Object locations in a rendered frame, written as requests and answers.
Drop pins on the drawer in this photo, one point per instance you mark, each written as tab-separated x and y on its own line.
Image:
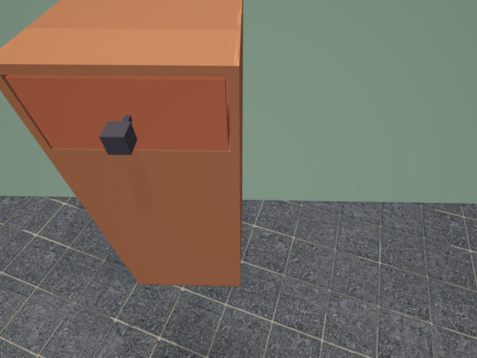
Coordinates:
168	112

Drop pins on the handle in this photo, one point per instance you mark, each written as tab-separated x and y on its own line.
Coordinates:
119	138

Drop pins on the cabinet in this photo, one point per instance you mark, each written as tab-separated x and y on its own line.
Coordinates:
173	216

